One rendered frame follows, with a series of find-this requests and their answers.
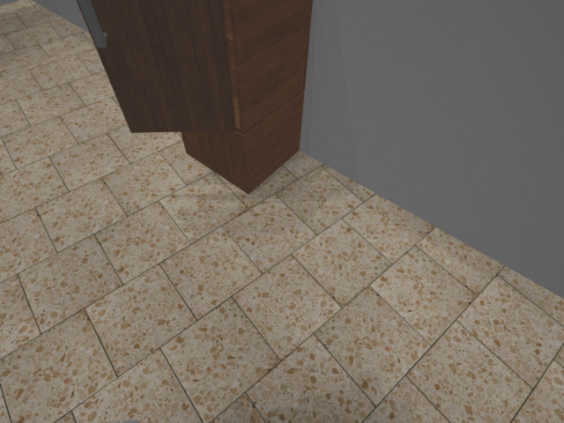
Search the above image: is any handle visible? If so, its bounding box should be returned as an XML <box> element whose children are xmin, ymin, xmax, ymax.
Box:
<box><xmin>78</xmin><ymin>0</ymin><xmax>108</xmax><ymax>48</ymax></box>

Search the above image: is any cupboard door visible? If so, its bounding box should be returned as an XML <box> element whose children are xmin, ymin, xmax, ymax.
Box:
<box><xmin>77</xmin><ymin>0</ymin><xmax>236</xmax><ymax>133</ymax></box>

